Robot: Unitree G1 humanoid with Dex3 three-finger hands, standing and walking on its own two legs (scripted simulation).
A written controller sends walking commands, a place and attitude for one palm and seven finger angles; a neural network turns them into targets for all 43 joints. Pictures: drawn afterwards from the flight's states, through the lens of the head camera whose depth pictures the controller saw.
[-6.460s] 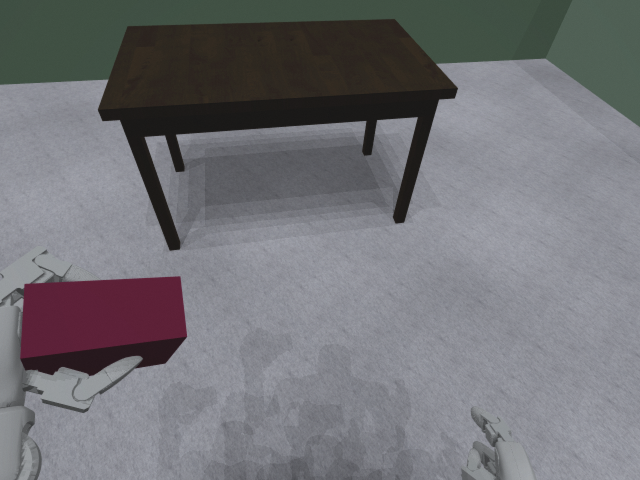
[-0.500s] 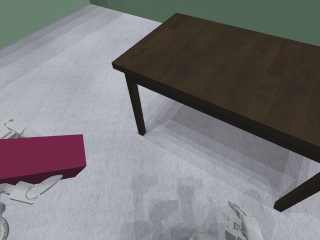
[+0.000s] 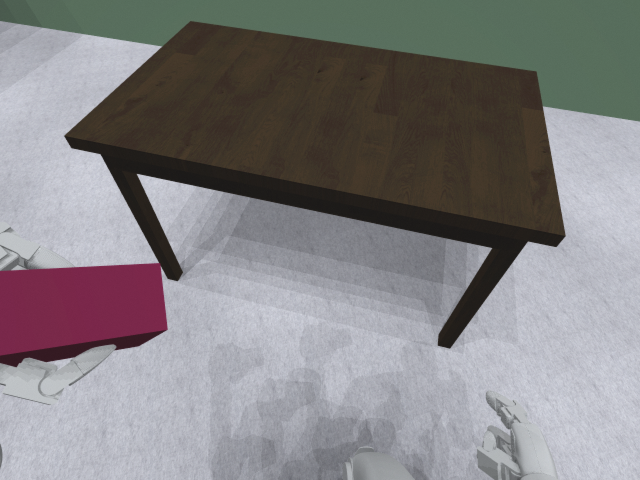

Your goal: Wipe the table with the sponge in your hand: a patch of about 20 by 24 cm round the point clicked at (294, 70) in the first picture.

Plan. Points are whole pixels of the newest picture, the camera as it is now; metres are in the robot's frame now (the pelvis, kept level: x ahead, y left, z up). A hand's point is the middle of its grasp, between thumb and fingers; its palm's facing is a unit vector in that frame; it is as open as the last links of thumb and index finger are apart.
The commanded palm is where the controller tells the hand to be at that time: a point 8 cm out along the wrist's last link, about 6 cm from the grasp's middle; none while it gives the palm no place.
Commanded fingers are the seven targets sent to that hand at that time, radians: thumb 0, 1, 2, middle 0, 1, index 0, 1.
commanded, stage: turn to face it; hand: left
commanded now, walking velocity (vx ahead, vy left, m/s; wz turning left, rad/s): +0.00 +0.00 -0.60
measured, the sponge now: (101, 313) +0.22 +0.22 +0.16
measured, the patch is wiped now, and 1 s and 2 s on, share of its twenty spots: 0.00 0.00 0.00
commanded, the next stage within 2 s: take the last steps up to it in 0.96 s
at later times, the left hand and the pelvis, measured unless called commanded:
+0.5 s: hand (259, 305) +0.23 +0.08 +0.19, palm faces +0.09 -0.83 -0.56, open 9.8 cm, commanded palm +0.19 +0.14 +0.19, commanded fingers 0.00 0.10 1.30 -1.20 -1.60 -1.20 -1.60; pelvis -0.05 -0.08 +0.01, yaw -18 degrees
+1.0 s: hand (333, 362) +0.19 +0.01 +0.17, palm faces -0.06 -0.89 -0.46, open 9.8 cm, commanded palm +0.16 +0.09 +0.19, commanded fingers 0.00 0.10 1.30 -1.20 -1.60 -1.20 -1.60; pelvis -0.12 -0.08 +0.00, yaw -29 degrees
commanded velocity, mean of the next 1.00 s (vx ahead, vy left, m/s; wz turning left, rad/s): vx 0.00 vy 0.00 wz -0.45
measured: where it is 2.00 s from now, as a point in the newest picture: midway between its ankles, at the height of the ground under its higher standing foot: outside the picture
